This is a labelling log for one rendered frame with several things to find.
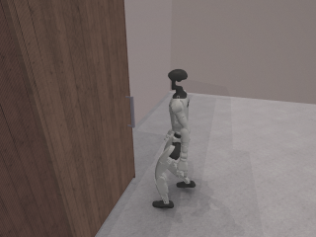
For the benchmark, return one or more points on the robot left upper arm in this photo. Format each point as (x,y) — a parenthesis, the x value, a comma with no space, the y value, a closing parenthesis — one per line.
(179,111)

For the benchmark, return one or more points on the robot left forearm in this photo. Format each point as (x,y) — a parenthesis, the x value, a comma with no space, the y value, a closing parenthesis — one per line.
(185,140)

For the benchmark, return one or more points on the handle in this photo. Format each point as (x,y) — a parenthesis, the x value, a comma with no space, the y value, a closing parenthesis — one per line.
(132,116)

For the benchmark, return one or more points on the wardrobe door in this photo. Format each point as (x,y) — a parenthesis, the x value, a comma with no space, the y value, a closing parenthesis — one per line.
(73,58)
(29,202)

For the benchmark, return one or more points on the left robot hand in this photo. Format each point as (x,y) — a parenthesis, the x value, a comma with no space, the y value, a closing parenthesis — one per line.
(182,166)

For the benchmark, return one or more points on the right robot hand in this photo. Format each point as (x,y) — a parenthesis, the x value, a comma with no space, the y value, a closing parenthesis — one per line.
(170,132)

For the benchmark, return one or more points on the robot shin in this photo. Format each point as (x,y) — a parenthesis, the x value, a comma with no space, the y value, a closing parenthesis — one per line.
(173,169)
(162,188)

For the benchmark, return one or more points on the left robot shin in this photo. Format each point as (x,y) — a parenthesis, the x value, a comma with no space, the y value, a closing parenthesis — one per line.
(162,188)

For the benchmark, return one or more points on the right robot shin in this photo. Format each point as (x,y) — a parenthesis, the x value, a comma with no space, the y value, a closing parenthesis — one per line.
(173,169)

